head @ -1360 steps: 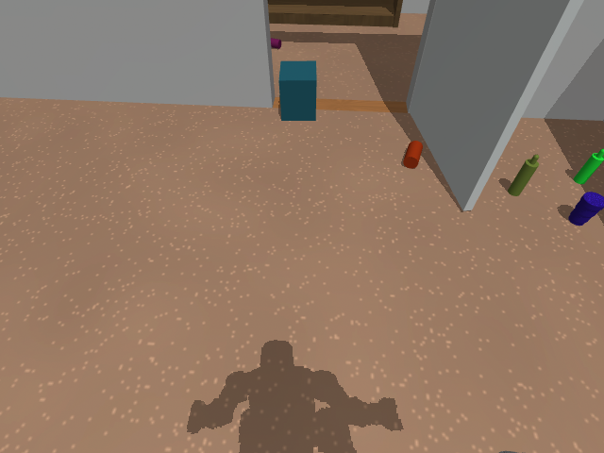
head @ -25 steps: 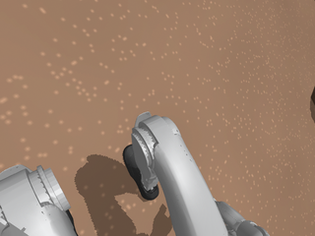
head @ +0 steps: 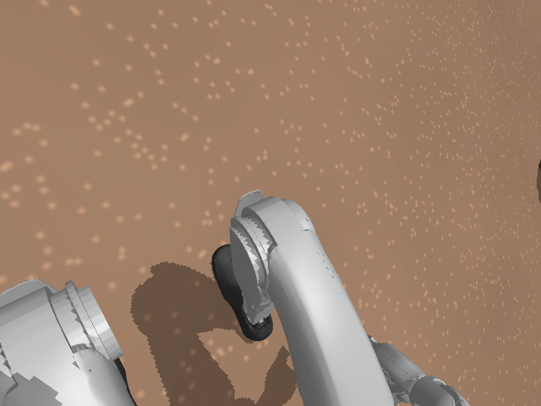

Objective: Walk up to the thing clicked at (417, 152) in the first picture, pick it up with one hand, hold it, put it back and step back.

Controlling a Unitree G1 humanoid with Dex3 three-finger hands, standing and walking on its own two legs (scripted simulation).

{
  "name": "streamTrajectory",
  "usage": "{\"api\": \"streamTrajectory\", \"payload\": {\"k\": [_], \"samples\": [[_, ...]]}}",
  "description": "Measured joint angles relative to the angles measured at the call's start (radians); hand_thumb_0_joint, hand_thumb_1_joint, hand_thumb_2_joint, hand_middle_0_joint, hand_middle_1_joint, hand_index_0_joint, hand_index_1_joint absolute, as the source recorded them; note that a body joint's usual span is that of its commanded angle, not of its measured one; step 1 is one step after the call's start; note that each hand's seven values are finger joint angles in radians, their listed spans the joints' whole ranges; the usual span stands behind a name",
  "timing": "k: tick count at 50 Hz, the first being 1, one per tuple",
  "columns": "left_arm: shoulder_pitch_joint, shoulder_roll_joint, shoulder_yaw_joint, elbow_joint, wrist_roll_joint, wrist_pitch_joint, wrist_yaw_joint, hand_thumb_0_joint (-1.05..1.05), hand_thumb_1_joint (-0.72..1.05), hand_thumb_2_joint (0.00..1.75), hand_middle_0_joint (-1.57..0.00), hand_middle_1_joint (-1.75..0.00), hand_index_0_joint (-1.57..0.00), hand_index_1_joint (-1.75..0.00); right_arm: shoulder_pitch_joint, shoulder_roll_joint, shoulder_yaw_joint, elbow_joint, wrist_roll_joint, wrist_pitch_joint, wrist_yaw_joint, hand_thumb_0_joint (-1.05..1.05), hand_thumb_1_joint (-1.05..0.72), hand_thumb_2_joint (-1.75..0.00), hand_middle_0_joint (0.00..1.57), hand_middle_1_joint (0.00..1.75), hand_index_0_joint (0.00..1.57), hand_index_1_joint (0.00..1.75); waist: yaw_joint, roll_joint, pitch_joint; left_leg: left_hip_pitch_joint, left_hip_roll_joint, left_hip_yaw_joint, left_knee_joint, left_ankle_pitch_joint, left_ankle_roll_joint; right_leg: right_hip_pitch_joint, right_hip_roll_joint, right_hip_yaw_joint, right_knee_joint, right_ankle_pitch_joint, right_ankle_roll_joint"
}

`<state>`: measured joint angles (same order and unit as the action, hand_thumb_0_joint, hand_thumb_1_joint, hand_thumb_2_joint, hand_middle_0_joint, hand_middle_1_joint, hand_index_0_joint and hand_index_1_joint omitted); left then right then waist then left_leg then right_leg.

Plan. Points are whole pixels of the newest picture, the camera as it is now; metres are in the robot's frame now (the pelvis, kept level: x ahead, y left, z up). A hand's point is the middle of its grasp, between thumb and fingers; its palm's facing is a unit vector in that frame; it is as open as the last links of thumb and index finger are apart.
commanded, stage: close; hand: left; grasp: from above
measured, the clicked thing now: out of the picture +0.49 +0.34 -0.27
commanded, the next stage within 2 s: settle in 0.76 s
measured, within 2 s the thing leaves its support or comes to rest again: neither
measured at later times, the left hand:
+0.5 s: hand out of the picture +0.48 +0.33 -0.23, palm faces -0.41 -0.15 -0.90, open 10.3 cm
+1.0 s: hand out of the picture +0.48 +0.33 -0.23, palm faces -0.42 -0.15 -0.90, open 10.0 cm
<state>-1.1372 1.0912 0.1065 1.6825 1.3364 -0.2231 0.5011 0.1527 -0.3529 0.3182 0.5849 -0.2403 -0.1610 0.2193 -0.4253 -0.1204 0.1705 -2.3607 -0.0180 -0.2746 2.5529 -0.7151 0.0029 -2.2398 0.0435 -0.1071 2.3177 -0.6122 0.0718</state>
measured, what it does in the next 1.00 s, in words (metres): stands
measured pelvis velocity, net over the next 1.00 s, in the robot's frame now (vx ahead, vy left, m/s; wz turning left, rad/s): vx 0.00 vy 0.00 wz -0.01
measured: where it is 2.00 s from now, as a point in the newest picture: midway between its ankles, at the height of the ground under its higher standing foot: (188, 353)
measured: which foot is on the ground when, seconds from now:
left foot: down 0.00-1.00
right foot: down 0.00-1.00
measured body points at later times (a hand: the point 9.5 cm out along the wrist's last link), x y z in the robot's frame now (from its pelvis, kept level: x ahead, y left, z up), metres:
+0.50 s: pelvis +0.00 +0.00 +0.00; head +0.27 +0.14 +0.33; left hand +0.49 +0.34 -0.18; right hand +0.04 -0.24 -0.04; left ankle +0.06 +0.12 -0.27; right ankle +0.14 -0.14 -0.27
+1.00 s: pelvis +0.00 +0.00 +0.00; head +0.27 +0.14 +0.33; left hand +0.50 +0.34 -0.18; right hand +0.03 -0.25 -0.04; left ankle +0.06 +0.12 -0.27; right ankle +0.14 -0.14 -0.27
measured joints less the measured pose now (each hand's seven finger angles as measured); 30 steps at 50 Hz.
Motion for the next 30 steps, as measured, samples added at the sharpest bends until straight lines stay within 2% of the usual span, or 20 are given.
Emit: {"api": "streamTrajectory", "payload": {"k": [7, 11, 23, 30], "samples": [[-0.011, 0.0, -0.022, 0.012, -0.016, -0.004, 0.004, 0.0, -0.05, 0.81, -0.4, -0.86, -0.42, -0.84, -0.001, 0.003, 0.009, 0.007, 0.001, -0.002, -0.005, 0.0, -0.9, -0.9, 0.2, 0.3, 0.2, 0.3, -0.002, -0.006, 0.005, 0.002, 0.002, 0.001, -0.001, 0.003, 0.003, 0.003, 0.001, 0.0, -0.003, 0.003, 0.004], [-0.013, -0.002, -0.028, 0.015, -0.009, -0.007, 0.01, 0.01, -0.02, 0.75, -0.43, -0.84, -0.44, -0.81, 0.004, 0.007, 0.012, 0.009, 0.001, -0.005, -0.007, 0.0, -0.9, -0.9, 0.2, 0.3, 0.2, 0.3, -0.004, -0.006, 0.0, 0.002, 0.002, -0.001, -0.002, 0.0, 0.002, 0.003, 0.001, -0.002, -0.005, 0.003, 0.0], [-0.011, 0.0, -0.016, 0.023, -0.006, 0.001, 0.026, 0.02, 0.02, 0.62, -0.5, -0.77, -0.52, -0.72, 0.003, 0.011, 0.021, 0.007, 0.0, -0.013, -0.002, 0.0, -0.9, -0.9, 0.2, 0.3, 0.2, 0.3, -0.01, -0.001, -0.002, -0.003, 0.001, -0.001, 0.0, 0.006, 0.007, 0.003, -0.001, -0.004, -0.007, 0.006, 0.001], [-0.015, -0.002, -0.013, 0.016, -0.007, 0.008, 0.015, 0.02, 0.03, 0.57, -0.54, -0.72, -0.56, -0.68, 0.006, 0.008, 0.024, 0.009, 0.001, -0.015, 0.0, 0.0, -0.9, -0.9, 0.2, 0.3, 0.2, 0.3, -0.011, 0.0, -0.002, -0.005, 0.004, 0.005, -0.004, 0.008, 0.009, 0.001, -0.001, 0.0, -0.009, 0.009, -0.002]]}}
